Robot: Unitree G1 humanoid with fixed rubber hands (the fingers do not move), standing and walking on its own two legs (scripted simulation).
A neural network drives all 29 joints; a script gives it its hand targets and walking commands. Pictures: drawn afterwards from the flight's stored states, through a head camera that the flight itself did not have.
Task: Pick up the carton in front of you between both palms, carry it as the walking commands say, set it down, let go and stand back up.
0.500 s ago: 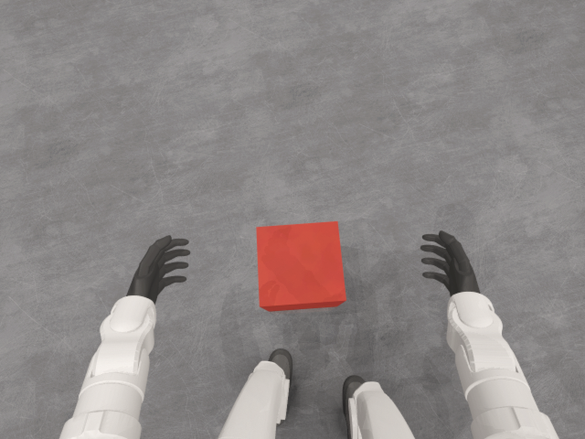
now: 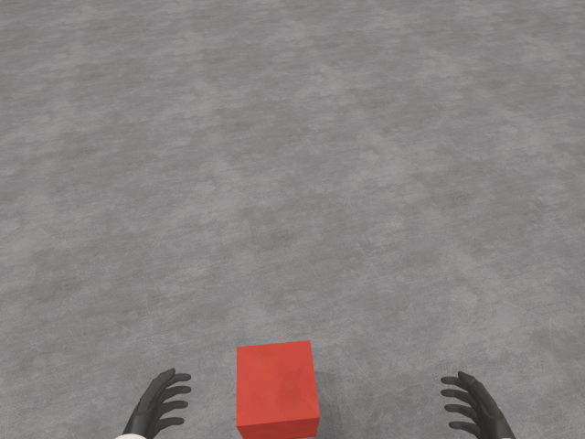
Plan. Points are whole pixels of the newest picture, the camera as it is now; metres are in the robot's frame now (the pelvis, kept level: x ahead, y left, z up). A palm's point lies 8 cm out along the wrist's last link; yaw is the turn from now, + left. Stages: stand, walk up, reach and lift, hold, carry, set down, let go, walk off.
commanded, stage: let go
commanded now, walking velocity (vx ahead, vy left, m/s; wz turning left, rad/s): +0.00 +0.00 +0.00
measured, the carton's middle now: (277, 393) +0.37 +0.08 -0.65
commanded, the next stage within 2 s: stand in 0.34 s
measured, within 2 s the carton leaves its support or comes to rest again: neither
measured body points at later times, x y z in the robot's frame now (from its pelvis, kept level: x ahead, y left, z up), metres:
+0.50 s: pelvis +0.01 +0.02 -0.01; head +0.01 +0.03 +0.44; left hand +0.18 +0.29 -0.08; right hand +0.17 -0.24 -0.09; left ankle +0.01 +0.13 -0.74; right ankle -0.05 -0.10 -0.74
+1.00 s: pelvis +0.02 +0.03 +0.00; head +0.02 +0.05 +0.45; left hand +0.14 +0.33 -0.11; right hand +0.16 -0.26 -0.10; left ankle +0.01 +0.13 -0.74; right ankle -0.05 -0.10 -0.74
